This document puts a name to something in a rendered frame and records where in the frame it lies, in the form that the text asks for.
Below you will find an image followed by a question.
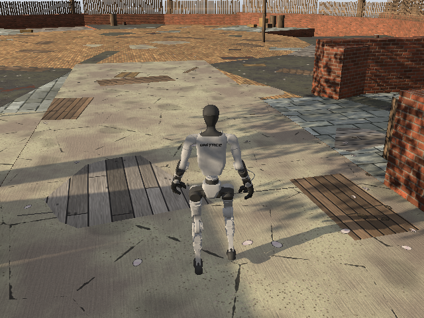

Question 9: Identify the robot right forearm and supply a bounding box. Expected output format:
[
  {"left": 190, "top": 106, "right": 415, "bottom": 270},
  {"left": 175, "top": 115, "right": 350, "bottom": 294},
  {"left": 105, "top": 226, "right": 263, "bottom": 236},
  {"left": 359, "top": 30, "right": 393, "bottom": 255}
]
[{"left": 238, "top": 160, "right": 252, "bottom": 187}]

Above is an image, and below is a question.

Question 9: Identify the robot right hand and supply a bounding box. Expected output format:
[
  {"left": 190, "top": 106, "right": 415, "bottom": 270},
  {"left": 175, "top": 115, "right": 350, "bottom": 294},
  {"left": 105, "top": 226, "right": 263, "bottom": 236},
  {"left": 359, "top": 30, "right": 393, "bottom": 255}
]
[{"left": 238, "top": 184, "right": 254, "bottom": 199}]

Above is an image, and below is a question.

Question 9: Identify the robot left forearm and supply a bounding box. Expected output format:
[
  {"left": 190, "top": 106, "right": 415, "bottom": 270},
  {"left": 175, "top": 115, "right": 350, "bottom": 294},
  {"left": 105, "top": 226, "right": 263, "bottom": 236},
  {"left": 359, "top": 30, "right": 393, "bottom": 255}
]
[{"left": 172, "top": 160, "right": 185, "bottom": 184}]

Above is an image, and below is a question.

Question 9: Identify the robot left hand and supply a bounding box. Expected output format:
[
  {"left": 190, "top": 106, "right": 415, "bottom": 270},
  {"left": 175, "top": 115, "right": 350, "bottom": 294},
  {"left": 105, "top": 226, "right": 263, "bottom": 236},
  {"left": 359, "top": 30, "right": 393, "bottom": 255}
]
[{"left": 171, "top": 181, "right": 186, "bottom": 195}]

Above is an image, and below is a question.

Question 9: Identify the robot left upper arm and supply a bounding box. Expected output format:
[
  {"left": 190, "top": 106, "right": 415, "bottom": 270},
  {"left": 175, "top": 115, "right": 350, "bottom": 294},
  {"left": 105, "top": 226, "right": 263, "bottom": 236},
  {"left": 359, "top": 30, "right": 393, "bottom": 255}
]
[{"left": 179, "top": 134, "right": 197, "bottom": 170}]

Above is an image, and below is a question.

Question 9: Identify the robot torso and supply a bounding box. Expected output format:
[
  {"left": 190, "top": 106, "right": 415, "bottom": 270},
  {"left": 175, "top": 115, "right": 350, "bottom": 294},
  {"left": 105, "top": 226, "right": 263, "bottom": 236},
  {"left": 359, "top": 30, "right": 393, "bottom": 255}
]
[{"left": 196, "top": 131, "right": 227, "bottom": 199}]

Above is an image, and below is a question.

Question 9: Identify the robot right upper arm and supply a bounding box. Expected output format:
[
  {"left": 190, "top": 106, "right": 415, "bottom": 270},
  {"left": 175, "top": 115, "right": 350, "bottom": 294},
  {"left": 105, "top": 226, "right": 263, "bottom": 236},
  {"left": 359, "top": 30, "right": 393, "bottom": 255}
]
[{"left": 225, "top": 133, "right": 244, "bottom": 170}]

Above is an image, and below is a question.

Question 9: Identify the left robot foot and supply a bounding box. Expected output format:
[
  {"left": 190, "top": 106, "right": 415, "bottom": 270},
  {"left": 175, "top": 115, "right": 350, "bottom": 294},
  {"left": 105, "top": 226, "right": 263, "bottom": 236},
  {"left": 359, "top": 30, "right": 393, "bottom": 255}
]
[{"left": 193, "top": 258, "right": 203, "bottom": 275}]

